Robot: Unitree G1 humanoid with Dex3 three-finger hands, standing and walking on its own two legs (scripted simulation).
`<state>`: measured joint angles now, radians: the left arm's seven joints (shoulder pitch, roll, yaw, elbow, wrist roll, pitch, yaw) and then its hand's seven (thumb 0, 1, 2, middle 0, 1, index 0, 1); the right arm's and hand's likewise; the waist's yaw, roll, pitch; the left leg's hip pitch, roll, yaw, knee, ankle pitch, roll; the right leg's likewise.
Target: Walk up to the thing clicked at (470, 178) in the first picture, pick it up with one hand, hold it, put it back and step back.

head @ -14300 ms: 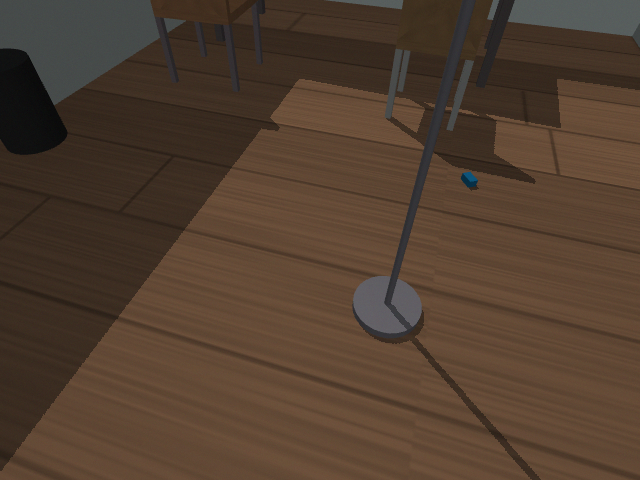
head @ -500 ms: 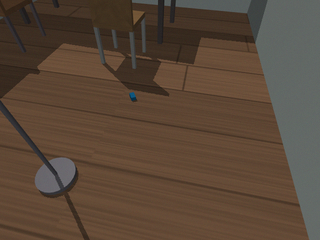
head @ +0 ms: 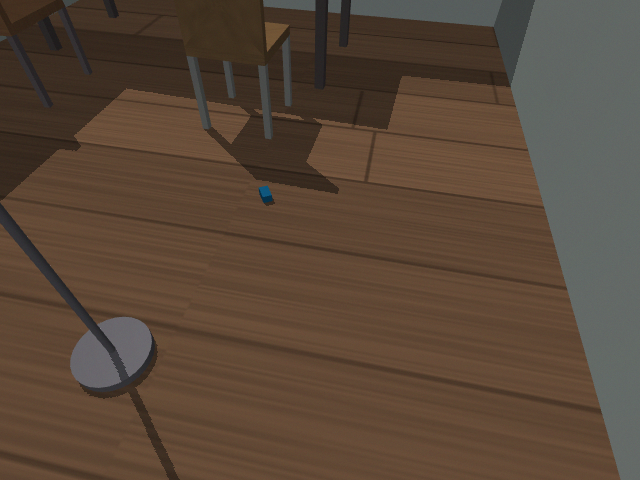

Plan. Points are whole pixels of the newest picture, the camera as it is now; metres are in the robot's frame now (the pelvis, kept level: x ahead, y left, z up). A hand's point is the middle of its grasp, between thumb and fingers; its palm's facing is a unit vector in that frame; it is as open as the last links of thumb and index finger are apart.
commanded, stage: stand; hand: left
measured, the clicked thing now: (265, 194) +1.48 +0.31 -0.76
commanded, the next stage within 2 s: walk up in 0.46 s
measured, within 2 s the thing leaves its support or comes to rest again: neither
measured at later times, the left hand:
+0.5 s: hand out of the picture +0.07 +0.26 -0.15, palm faces -0.02 -0.94 -0.33, open 7.3 cm
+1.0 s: hand (75, 473) +0.17 +0.35 -0.16, palm faces +0.00 -0.95 -0.32, open 7.3 cm
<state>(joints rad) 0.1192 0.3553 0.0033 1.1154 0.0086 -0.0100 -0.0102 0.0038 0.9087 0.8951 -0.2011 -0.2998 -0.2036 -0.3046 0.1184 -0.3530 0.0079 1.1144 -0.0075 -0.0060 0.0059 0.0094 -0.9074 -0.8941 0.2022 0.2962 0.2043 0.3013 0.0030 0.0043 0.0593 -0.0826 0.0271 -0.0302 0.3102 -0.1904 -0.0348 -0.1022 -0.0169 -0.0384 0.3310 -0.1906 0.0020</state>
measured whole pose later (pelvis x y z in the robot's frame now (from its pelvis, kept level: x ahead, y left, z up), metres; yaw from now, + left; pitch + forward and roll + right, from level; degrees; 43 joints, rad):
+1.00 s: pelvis +0.13 +0.07 -0.01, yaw +2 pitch -3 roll +1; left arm 0.26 0.46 0.07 1.00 0.02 -0.02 -0.09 0.01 0.91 0.90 -0.20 -0.30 -0.20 -0.30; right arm 0.29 -0.39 -0.07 0.94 -0.02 -0.08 0.06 0.01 -0.91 -0.89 0.20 0.30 0.21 0.30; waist 0.00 -0.08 0.05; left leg -0.14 0.00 0.11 0.44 -0.24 0.03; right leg -0.47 -0.06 0.04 0.95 -0.30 -0.01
